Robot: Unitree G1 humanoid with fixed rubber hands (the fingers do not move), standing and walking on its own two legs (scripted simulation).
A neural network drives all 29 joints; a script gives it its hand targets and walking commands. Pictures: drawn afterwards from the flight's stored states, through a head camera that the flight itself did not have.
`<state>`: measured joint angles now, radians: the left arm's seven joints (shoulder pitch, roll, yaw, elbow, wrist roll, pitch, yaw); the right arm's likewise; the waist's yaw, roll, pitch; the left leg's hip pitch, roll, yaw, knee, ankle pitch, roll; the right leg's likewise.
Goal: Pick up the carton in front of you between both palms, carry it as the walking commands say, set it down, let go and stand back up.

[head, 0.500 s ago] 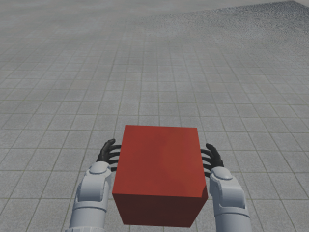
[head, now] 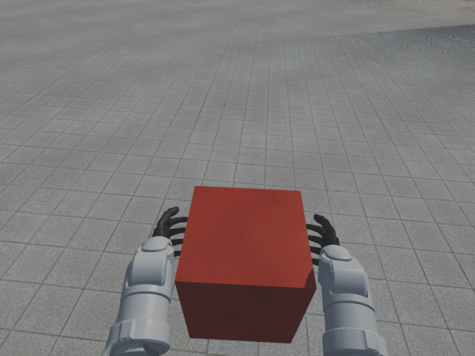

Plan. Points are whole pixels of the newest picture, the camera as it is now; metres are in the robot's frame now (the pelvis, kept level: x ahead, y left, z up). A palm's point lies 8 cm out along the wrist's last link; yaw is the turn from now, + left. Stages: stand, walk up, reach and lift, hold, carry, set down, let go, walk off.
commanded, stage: set down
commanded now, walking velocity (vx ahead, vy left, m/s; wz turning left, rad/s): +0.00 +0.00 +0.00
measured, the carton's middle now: (243, 266) +0.32 +0.00 -0.04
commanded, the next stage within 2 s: none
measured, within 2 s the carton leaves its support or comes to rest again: neither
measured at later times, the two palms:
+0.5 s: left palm (181, 270) +0.36 +0.15 -0.14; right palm (305, 275) +0.37 -0.15 -0.14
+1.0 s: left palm (190, 279) +0.41 +0.14 -0.28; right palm (294, 281) +0.43 -0.15 -0.28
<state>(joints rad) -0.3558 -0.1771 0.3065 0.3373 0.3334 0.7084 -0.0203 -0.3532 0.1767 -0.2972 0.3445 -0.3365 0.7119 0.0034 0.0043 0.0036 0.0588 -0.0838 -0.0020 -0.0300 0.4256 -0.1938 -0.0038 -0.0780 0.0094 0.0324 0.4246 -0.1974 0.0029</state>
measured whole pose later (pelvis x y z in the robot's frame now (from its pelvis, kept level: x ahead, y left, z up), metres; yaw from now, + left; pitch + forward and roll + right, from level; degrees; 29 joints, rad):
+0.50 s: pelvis -0.03 +0.00 -0.06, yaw -1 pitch +22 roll +0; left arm -0.67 -0.15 0.48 0.54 0.34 0.21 -0.01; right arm -0.68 0.13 -0.45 0.57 -0.33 0.21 -0.01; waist 0.01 0.00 0.12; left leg -0.98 -0.05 -0.09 0.91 -0.30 -0.02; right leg -0.98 0.06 0.07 0.90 -0.30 0.01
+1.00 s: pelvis -0.03 +0.00 -0.19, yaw +0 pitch +45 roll +0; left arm -0.83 -0.11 0.47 0.58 0.24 0.24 0.06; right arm -0.88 0.03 -0.44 0.66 -0.24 0.24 -0.01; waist 0.01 -0.01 -0.19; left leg -1.74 -0.10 -0.08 1.42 -0.47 -0.04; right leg -1.74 0.10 0.09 1.43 -0.47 0.03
